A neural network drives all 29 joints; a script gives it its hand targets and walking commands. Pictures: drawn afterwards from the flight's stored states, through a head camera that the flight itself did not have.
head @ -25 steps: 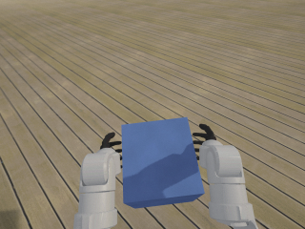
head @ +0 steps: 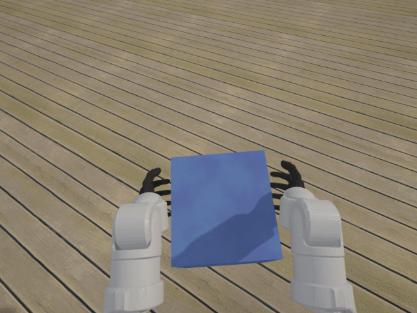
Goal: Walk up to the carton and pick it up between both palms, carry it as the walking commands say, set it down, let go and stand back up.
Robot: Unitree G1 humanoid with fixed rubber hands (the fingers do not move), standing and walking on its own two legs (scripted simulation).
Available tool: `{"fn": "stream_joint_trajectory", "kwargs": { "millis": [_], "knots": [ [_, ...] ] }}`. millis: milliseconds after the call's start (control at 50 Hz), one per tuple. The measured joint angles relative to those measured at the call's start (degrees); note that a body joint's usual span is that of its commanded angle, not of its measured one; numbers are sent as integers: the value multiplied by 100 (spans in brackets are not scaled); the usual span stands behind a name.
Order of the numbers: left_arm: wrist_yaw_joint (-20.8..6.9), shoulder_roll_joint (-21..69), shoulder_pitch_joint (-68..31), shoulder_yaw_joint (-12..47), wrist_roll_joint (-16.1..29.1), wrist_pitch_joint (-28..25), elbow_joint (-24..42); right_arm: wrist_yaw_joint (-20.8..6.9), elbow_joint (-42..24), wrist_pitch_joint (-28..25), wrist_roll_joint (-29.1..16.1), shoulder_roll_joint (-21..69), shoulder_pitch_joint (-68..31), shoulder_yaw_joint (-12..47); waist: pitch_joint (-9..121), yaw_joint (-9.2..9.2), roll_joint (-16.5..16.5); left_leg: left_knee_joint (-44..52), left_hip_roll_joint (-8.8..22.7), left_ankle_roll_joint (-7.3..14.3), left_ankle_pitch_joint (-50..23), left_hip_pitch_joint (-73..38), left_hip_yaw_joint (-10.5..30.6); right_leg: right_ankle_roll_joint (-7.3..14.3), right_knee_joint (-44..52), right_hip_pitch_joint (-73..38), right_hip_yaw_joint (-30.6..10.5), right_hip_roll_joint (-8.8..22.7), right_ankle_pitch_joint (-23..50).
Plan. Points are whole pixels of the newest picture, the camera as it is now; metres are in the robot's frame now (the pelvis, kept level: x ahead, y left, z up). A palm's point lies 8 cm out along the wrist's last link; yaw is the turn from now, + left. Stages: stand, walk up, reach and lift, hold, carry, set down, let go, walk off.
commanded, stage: carry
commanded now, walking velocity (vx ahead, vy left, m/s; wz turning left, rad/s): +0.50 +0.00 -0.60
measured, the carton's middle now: (221, 214) +0.34 -0.01 -0.01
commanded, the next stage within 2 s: none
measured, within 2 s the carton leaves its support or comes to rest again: neither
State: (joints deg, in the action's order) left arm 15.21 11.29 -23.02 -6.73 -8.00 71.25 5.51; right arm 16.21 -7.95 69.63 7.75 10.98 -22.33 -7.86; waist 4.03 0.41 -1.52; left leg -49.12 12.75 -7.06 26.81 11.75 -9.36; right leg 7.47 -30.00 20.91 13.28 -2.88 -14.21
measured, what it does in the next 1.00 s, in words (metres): walks ahead, turning right: left foot, then right foot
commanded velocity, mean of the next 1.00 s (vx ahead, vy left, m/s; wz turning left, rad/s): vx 0.50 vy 0.00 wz -0.60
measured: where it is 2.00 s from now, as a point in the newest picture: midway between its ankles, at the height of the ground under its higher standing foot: (327, 175)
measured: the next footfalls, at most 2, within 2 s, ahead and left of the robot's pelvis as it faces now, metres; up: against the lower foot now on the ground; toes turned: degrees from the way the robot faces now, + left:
left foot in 0.36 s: +0.43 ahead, +0.05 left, +0.00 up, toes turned -5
right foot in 0.80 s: +0.62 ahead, -0.32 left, +0.00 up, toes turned -39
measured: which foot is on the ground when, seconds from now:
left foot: up 0.00-0.34, down 0.36-0.80, up 0.82-1.00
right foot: down 0.00-0.38, up 0.40-0.78, down 0.80-1.00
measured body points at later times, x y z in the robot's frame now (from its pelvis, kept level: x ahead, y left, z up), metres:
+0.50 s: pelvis +0.32 -0.03 +0.01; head +0.35 -0.04 +0.46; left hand +0.66 -0.03 +0.08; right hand +0.57 -0.27 +0.08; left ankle +0.39 +0.06 -0.73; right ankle +0.18 -0.06 -0.65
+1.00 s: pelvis +0.58 -0.24 +0.01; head +0.64 -0.27 +0.46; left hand +0.92 -0.29 +0.05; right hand +0.79 -0.52 +0.04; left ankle +0.65 -0.12 -0.67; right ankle +0.59 -0.30 -0.73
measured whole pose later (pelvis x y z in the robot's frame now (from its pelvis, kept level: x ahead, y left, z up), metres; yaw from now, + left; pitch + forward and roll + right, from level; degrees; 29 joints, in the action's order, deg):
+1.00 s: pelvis +0.58 -0.24 +0.01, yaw -33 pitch +6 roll +0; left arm 19.9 10.8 -21.9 -4.8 -4.6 70.0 5.0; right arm 14.2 -6.0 67.4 7.2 10.4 -20.8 -8.7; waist -1.6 3.0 -0.1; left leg -55.1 6.1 -4.8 25.3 31.5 -5.5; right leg 7.0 -24.2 21.3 7.7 -3.4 -9.4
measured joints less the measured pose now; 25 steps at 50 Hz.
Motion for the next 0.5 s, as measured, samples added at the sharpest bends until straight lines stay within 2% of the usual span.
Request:
{"fn": "stream_joint_trajectory", "kwargs": {
  "millis": [40, 80, 180, 300, 340, 360, 380, 400, 420, 460, 500],
  "knots": [
    [123, -33, 88, 113, 70, 51, -7, -90, 79, -16, -20, -27, 68, -25, -64, 33, 148, -1308, -331, 147, 21, 785, 423, 39, 258, -265, -123, 1, -140],
    [226, -62, 163, 147, 160, 103, 61, -133, 138, -30, -41, -32, 81, -13, -156, 89, 228, -1486, -525, 205, -231, 1359, 508, -57, 665, -582, -302, -5, -70],
    [353, -58, 150, 61, 302, 62, 326, -213, 5, -143, 33, -15, 49, 86, -401, 192, 266, -318, -703, 199, -1005, 2275, 491, -37, 1396, -1332, -855, -39, -79],
    [177, -49, 133, 92, 230, 11, 521, -246, -340, -132, 39, -45, 132, 151, -383, 50, 273, 1409, -941, 307, -1933, 2343, 159, -161, 1612, -2222, -1432, 8, -612],
    [51, -64, 177, 133, 170, 15, 563, -182, -395, -103, 1, -51, 151, 160, -344, -19, 235, 2192, -1076, 350, -2301, 1910, -98, -219, 1130, -2349, -1554, -8, -919],
    [-10, -88, 231, 134, 134, 33, 615, -146, -380, -80, -27, -42, 132, 190, -297, -7, 158, 2554, -1057, 460, -2441, 1586, -181, -283, 493, -2225, -1564, -67, -1111],
    [-50, -105, 258, 85, 98, 21, 635, -139, -311, -103, -44, -35, 109, 243, -266, -20, 244, 2468, -1050, 762, -2517, 1485, -310, -345, -378, -1933, -1493, 7, -1139],
    [-29, -109, 272, 21, 94, -3, 606, -161, -209, -129, -38, -23, 71, 270, -267, -24, 343, 2292, -1041, 932, -2330, 1406, -454, -381, -1320, -1559, -1464, 84, -1128],
    [18, -112, 287, -19, 100, -7, 556, -197, -96, -132, -10, -8, 32, 280, -273, -15, 388, 2248, -1018, 1004, -2114, 1261, -582, -401, -2144, -1164, -1429, 138, -1078],
    [91, -116, 299, -36, 130, 44, 448, -190, 104, -117, 44, 3, 8, 279, -266, 3, 403, 2457, -966, 985, -1851, 867, -787, -441, -3033, -465, -1269, 281, -887],
    [186, -102, 253, -18, 170, 89, 344, -78, 178, -92, 9, 0, 14, 257, -264, 5, 377, 2763, -903, 868, -1769, 463, -945, -507, -2974, 68, -1035, 481, -842]
  ]
}}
